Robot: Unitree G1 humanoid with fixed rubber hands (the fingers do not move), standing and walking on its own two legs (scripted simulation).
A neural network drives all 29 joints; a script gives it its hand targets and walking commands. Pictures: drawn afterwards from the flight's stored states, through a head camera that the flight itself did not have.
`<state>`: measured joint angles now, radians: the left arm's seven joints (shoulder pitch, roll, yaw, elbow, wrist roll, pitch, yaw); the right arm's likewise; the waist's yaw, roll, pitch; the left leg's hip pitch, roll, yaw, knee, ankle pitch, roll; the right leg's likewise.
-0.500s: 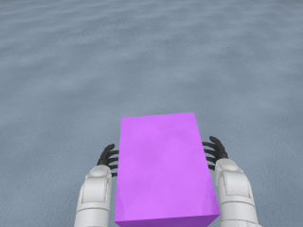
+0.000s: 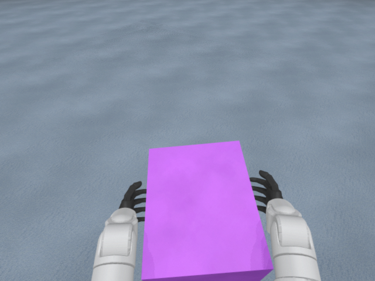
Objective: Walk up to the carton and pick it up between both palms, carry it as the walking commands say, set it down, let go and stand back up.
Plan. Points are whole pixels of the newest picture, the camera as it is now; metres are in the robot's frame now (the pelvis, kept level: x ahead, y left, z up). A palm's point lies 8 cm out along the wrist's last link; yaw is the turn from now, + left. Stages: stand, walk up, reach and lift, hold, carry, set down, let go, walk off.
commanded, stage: hold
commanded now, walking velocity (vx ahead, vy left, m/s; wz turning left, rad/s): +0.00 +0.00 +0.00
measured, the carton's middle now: (200, 216) +0.31 +0.00 -0.04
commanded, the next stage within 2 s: carry in 0.36 s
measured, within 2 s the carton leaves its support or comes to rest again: neither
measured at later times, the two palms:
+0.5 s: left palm (124, 209) +0.27 +0.16 +0.04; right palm (267, 200) +0.29 -0.14 +0.06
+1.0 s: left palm (28, 280) +0.13 +0.28 +0.06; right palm (199, 215) +0.25 +0.00 +0.06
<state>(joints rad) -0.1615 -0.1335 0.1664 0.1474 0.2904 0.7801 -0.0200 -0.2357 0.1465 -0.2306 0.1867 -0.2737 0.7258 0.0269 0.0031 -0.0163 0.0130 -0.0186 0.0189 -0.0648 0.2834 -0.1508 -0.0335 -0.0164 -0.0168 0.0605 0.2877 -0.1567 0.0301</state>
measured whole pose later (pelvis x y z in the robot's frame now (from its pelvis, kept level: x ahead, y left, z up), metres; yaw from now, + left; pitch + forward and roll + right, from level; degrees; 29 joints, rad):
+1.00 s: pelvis -0.03 +0.06 -0.02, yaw +22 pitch +5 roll +2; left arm 0.00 -0.13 0.02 -0.42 0.07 1.22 0.21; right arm -0.02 0.13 -0.05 -0.48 -0.06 1.20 -0.21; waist 0.01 0.02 -0.15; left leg -0.65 -0.06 0.04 1.07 -0.41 0.02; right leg -0.41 -0.11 -0.18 0.66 -0.33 -0.03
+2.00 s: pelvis -0.22 +0.27 -0.02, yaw +56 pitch +3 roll +3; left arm -0.04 -0.13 0.02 -0.48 0.10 1.24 0.21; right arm -0.12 0.13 -0.06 -0.50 -0.06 1.25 -0.23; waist -0.02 -0.03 -0.12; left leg -0.47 0.09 0.10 0.70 -0.30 -0.03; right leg -0.28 -0.35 -0.28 0.62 -0.32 0.14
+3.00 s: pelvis -0.52 +0.04 -0.03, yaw +62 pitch +2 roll +0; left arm -0.09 -0.13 0.04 -0.46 0.11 1.26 0.21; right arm -0.16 0.14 -0.07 -0.44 -0.06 1.23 -0.22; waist -0.03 -0.04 -0.05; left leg -0.35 0.04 0.03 0.65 -0.34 -0.02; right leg -0.59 -0.10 -0.07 0.86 -0.45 0.04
